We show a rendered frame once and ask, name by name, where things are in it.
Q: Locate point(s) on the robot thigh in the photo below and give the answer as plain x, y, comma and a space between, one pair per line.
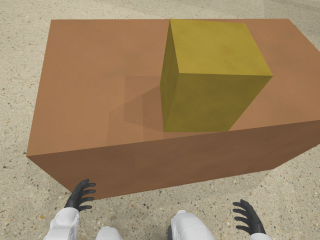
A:
109, 233
187, 226

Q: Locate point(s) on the left robot hand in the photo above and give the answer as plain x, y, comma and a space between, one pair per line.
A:
75, 200

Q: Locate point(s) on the left robot forearm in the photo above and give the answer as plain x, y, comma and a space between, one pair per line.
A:
65, 225

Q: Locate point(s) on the robot left thigh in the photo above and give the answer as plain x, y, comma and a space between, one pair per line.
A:
109, 233

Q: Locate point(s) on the right robot hand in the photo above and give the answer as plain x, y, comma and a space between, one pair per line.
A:
252, 220

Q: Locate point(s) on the robot right thigh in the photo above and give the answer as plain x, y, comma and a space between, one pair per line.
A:
187, 226

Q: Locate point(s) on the pedestal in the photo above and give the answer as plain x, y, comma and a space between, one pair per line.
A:
98, 112

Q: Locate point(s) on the carton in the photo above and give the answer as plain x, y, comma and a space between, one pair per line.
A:
211, 73

